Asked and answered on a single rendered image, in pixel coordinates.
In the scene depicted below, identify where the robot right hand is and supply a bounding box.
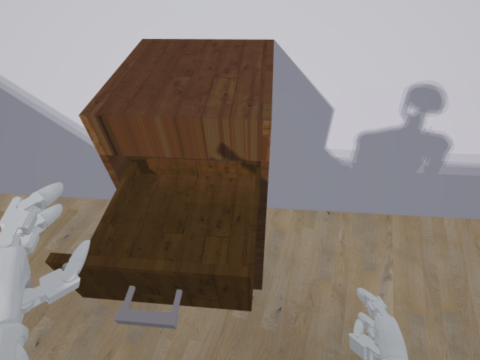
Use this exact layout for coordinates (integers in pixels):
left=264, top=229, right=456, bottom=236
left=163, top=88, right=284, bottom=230
left=349, top=287, right=408, bottom=360

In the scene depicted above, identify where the robot left hand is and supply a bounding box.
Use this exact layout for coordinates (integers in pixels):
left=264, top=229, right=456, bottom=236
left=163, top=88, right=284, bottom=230
left=0, top=182, right=91, bottom=324

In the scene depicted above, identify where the cabinet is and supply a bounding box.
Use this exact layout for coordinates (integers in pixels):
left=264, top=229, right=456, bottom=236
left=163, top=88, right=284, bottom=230
left=79, top=39, right=274, bottom=290

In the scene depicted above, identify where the left robot forearm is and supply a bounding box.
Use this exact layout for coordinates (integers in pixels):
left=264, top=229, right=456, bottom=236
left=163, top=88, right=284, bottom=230
left=0, top=322, right=30, bottom=360

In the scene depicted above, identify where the drawer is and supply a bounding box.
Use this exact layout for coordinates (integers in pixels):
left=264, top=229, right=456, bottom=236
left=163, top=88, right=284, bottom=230
left=45, top=157, right=260, bottom=311

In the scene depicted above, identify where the handle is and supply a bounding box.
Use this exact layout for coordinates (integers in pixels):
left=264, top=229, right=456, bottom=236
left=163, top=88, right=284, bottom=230
left=114, top=286, right=182, bottom=329

